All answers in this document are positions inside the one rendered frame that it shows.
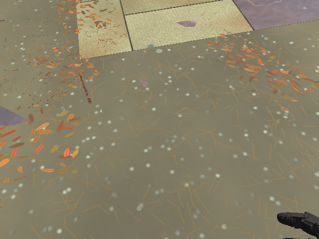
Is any robot right hand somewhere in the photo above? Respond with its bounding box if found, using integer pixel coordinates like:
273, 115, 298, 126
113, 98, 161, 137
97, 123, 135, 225
277, 211, 319, 239

